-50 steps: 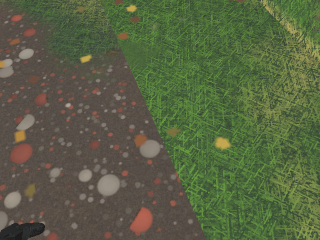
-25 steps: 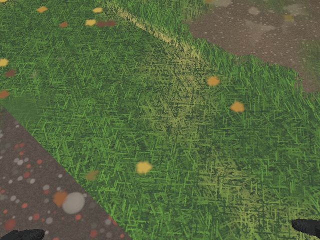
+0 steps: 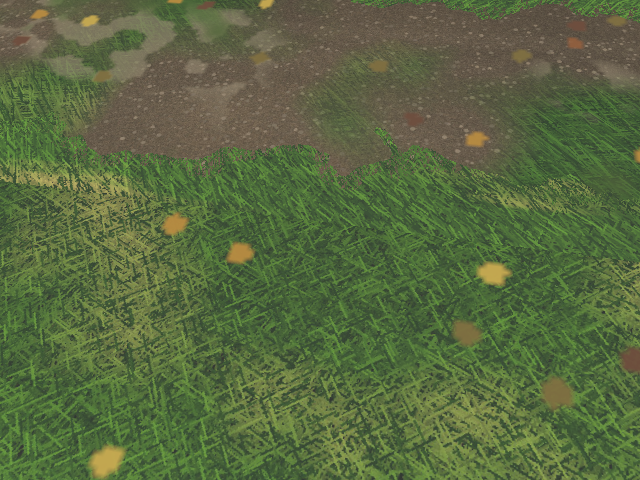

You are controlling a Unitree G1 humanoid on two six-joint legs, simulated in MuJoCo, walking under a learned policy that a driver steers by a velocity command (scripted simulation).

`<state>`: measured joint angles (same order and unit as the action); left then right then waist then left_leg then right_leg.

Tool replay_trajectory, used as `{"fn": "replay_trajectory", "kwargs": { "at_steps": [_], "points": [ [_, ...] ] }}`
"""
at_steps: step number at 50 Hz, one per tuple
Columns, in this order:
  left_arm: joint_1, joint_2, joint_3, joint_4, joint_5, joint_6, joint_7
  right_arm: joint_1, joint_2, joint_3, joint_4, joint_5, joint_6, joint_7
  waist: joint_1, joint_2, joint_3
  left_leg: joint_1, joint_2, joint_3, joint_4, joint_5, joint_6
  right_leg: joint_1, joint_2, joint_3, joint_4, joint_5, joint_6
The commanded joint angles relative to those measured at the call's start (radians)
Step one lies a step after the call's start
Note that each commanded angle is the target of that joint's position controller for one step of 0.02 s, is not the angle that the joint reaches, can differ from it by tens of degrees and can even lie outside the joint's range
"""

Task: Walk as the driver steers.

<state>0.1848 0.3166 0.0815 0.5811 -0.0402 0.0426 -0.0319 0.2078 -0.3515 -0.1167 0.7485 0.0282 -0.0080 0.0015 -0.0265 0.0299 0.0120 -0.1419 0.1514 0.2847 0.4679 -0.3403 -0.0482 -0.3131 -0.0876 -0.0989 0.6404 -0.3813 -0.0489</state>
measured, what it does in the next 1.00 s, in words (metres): walks ahead, turning right: right foot, then left foot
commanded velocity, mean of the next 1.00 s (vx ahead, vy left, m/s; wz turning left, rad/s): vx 0.87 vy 0.00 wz -0.35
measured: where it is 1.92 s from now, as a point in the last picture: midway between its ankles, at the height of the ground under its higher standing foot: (502, 221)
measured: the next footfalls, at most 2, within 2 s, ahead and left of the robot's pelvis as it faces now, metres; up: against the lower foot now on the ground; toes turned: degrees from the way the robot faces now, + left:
right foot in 0.02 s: +0.01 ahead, -0.11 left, +0.00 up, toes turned -6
left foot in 0.38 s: +0.46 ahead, -0.01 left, +0.00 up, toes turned -19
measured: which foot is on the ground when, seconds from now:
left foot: down 0.00-0.00, up 0.02-0.36, down 0.38-0.84, up 0.86-1.00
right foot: up 0.00-0.00, down 0.02-0.40, up 0.42-0.82, down 0.84-1.00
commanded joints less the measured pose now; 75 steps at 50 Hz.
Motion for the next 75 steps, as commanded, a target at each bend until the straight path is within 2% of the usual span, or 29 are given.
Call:
{"fn": "replay_trajectory", "kwargs": {
  "at_steps": [1, 2, 3, 7, 15, 19, 20, 21, 22, 24, 35, 39, 41, 42, 43, 44, 47, 51, 52, 54, 57, 61, 62, 63, 64, 65, 67, 71, 75],
  "points": [
    [0.447, 0.229, 0.095, 0.115, -0.011, -0.025, 0.015, -0.210, 0.003, 0.015, -0.128, -0.029, -0.030, 0.011, 0.229, -0.297, -0.018, -0.564, -0.020, -0.031, 0.625, -0.236, 0.050, 0.563, -0.069, 0.312, -0.201, -0.057, -0.184],
    [0.351, 0.271, 0.066, 0.049, 0.080, -0.030, 0.012, -0.222, 0.025, 0.035, -0.213, -0.117, -0.012, 0.034, 0.190, -0.429, -0.048, -0.905, -0.161, -0.170, 0.811, -0.341, 0.013, 0.574, -0.202, 0.803, -0.360, -0.116, -0.252],
    [0.299, 0.232, 0.060, 0.032, 0.083, -0.040, 0.014, -0.292, -0.013, 0.032, -0.234, -0.131, -0.015, 0.040, 0.195, -0.248, 0.003, -0.981, -0.087, -0.281, 0.873, -0.244, 0.014, 0.536, -0.244, 0.803, -0.430, -0.203, -0.275],
    [0.196, 0.166, 0.017, 0.059, 0.063, -0.080, 0.025, -0.183, -0.098, 0.026, -0.164, -0.095, -0.017, 0.062, 0.070, -0.145, 0.077, -0.677, -0.042, -0.279, 0.626, 0.052, -0.028, 0.262, -0.077, 0.534, -0.501, -0.116, -0.221],
    [0.256, 0.171, 0.017, 0.162, 0.045, -0.125, 0.027, -0.328, -0.029, 0.067, -0.214, -0.057, -0.014, 0.064, 0.097, -0.154, 0.092, -0.400, -0.121, -0.224, 0.184, 0.289, 0.016, 0.225, -0.062, 0.438, -0.531, 0.375, -0.191],
    [0.181, 0.220, 0.024, 0.206, 0.066, -0.126, 0.027, 0.186, -0.114, 0.017, -0.076, -0.050, -0.020, 0.008, -0.170, -0.100, -0.154, 0.192, -0.206, -0.168, 0.171, 0.107, 0.102, 0.171, -0.006, 0.316, 0.023, 1.015, -0.111],
    [0.179, 0.135, 0.002, 0.198, 0.079, -0.135, 0.028, 0.393, -0.191, -0.004, -0.034, -0.068, -0.025, -0.018, -0.245, 0.029, -0.251, 0.417, -0.029, -0.385, 0.151, -0.222, 0.110, -0.031, 0.066, 0.279, 0.418, 0.750, -0.094],
    [0.258, -0.024, -0.036, 0.149, 0.045, -0.146, 0.016, 0.385, -0.286, -0.016, -0.016, -0.094, -0.037, -0.010, -0.133, 0.401, -0.293, 0.471, 0.189, -0.994, -0.184, -0.689, 0.172, -0.298, 0.252, 0.312, 0.714, -0.070, -0.068],
    [0.217, 0.027, -0.040, 0.157, 0.055, -0.146, 0.015, 0.195, -0.175, 0.006, -0.046, -0.082, -0.035, 0.007, -0.052, 0.280, -0.144, 0.321, 0.218, -1.217, -0.330, -0.690, 0.194, -0.397, 0.205, 0.329, 0.780, 0.003, -0.090],
    [0.129, 0.095, -0.030, 0.178, 0.080, -0.131, 0.003, 0.104, -0.064, 0.022, -0.047, -0.071, -0.044, 0.015, -0.012, 0.008, -0.033, 0.124, 0.174, -0.900, -0.253, -0.414, 0.237, -0.347, 0.093, 0.256, 0.709, 0.144, -0.082],
    [-0.322, -0.015, -0.109, 0.021, 0.082, -0.116, -0.067, 0.289, -0.051, 0.056, 0.118, -0.027, -0.123, 0.020, -0.010, 0.000, 0.166, -0.092, 0.029, -0.291, -0.531, 0.356, 0.206, -0.250, 0.039, 0.027, 0.050, 0.473, -0.034],
    [-0.278, 0.029, -0.094, 0.035, 0.092, -0.120, -0.033, 0.327, -0.131, 0.050, 0.165, -0.029, -0.112, 0.010, 0.042, 0.050, 0.065, 0.163, 0.059, -0.250, -0.322, 1.118, 0.190, -0.101, 0.129, -0.005, -0.043, 0.367, -0.073],
    [0.056, 0.117, -0.051, 0.135, 0.089, -0.121, 0.000, 0.292, -0.178, 0.041, 0.165, -0.045, -0.085, -0.010, 0.209, 0.091, -0.137, 0.131, 0.062, -0.257, 0.097, 1.211, 0.168, 0.273, 0.168, 0.038, -0.072, 0.231, -0.085],
    [0.244, 0.184, -0.022, 0.190, 0.098, -0.119, 0.022, 0.268, -0.138, 0.051, 0.145, -0.049, -0.082, -0.008, 0.283, 0.066, -0.237, -0.065, 0.010, -0.252, 0.398, 0.947, 0.159, 0.538, 0.052, 0.141, -0.059, 0.123, -0.086],
    [0.294, 0.268, 0.005, 0.196, 0.136, -0.127, 0.039, 0.358, 0.052, 0.087, 0.096, -0.029, -0.088, 0.010, 0.175, -0.219, -0.378, -0.409, -0.129, -0.270, 0.809, 0.038, 0.151, 0.803, -0.285, 0.598, -0.127, -0.259, -0.130],
    [0.267, 0.252, 0.006, 0.178, 0.118, -0.120, 0.032, 0.351, -0.010, 0.073, 0.072, 0.009, -0.087, 0.006, 0.167, -0.239, -0.491, -0.502, -0.168, -0.371, 0.984, -0.079, 0.170, 0.774, -0.372, 0.933, -0.325, -0.366, -0.156],
    [0.104, 0.076, -0.024, 0.225, 0.098, -0.149, 0.027, 0.182, -0.001, 0.069, 0.066, -0.023, -0.072, 0.008, 0.072, -0.050, -0.063, -0.520, -0.062, -0.365, 0.866, 0.088, 0.148, 0.346, -0.226, 0.478, -0.348, 0.325, -0.127],
    [0.122, 0.002, -0.051, 0.293, 0.057, -0.186, 0.018, 0.184, 0.063, 0.073, 0.064, -0.061, -0.021, 0.021, -0.022, -0.105, -0.003, -0.438, -0.077, -0.344, 0.698, 0.027, 0.088, 0.191, -0.162, 0.186, -0.364, 0.952, -0.115],
    [0.000, -0.009, -0.046, 0.254, 0.027, -0.191, 0.021, 0.112, 0.064, 0.069, 0.037, 0.035, -0.039, 0.010, -0.026, -0.132, -0.003, -0.483, -0.063, -0.375, 0.641, 0.051, 0.083, 0.214, -0.135, 0.151, -0.390, 0.873, -0.115],
    [-0.056, 0.042, -0.040, 0.249, 0.020, -0.188, 0.040, -0.019, 0.076, 0.094, -0.016, 0.006, -0.067, 0.021, -0.024, -0.084, 0.040, -0.405, -0.086, -0.298, 0.341, 0.207, 0.071, 0.097, -0.070, 0.042, -0.433, 0.842, -0.104],
    [0.091, 0.117, -0.024, 0.302, 0.024, -0.181, 0.062, -0.124, 0.074, 0.105, -0.047, -0.030, -0.092, 0.056, 0.037, -0.075, -0.007, -0.223, -0.173, -0.223, 0.084, 0.527, 0.057, 0.119, -0.057, 0.026, -0.428, 0.823, -0.105],
    [0.065, 0.165, -0.008, 0.312, 0.022, -0.147, 0.064, 0.075, -0.063, 0.059, 0.016, -0.046, -0.085, 0.052, -0.103, -0.105, -0.107, 0.000, -0.233, -0.246, 0.025, 0.551, 0.122, 0.241, -0.054, 0.018, -0.143, 0.954, -0.025],
    [0.074, 0.155, -0.012, 0.310, 0.024, -0.137, 0.062, 0.128, -0.095, 0.047, 0.033, -0.051, -0.080, 0.040, -0.136, -0.079, -0.132, 0.093, -0.183, -0.286, 0.001, 0.699, 0.147, 0.209, -0.019, 0.007, 0.034, 0.863, 0.016],
    [0.198, 0.074, -0.036, 0.302, 0.059, -0.133, 0.054, 0.133, -0.183, 0.038, 0.028, -0.076, -0.074, 0.027, -0.071, 0.185, -0.242, 0.349, 0.036, -0.489, 0.134, 1.313, 0.262, -0.006, 0.091, -0.010, 0.435, 0.200, 0.070],
    [0.407, -0.017, -0.071, 0.368, 0.036, -0.127, 0.031, 0.123, -0.105, 0.071, 0.018, -0.098, -0.072, 0.029, -0.009, 0.248, -0.491, 0.563, 0.269, -0.846, 0.123, 1.439, 0.488, -0.173, 0.184, 0.191, 0.757, -0.324, 0.109],
    [0.355, 0.095, -0.045, 0.377, 0.014, -0.124, 0.021, 0.081, -0.059, 0.074, -0.002, -0.065, -0.064, 0.039, -0.047, 0.080, -0.501, 0.466, 0.226, -0.812, 0.067, 1.294, 0.476, -0.159, 0.142, 0.314, 0.770, -0.305, 0.102],
    [0.142, 0.119, -0.028, 0.316, 0.017, -0.100, 0.045, -0.080, -0.019, 0.086, -0.008, -0.020, -0.057, 0.039, -0.001, -0.048, -0.195, 0.145, 0.134, -0.641, -0.034, 0.945, 0.383, -0.236, 0.059, 0.219, 0.629, -0.220, 0.109],
    [0.147, 0.034, -0.038, 0.320, 0.036, -0.050, 0.079, -0.135, -0.020, 0.081, 0.017, -0.062, -0.050, 0.028, 0.067, 0.036, -0.131, -0.164, 0.053, -0.503, -0.129, 0.843, 0.331, -0.021, 0.026, 0.173, 0.344, -0.111, 0.133],
    [0.081, 0.030, -0.039, 0.318, 0.036, -0.039, 0.084, -0.138, -0.034, 0.073, 0.045, -0.051, -0.036, 0.005, 0.051, 0.058, -0.201, -0.170, 0.030, -0.456, -0.152, 0.595, 0.294, 0.099, 0.031, 0.156, 0.100, 0.100, 0.126]
  ]
}}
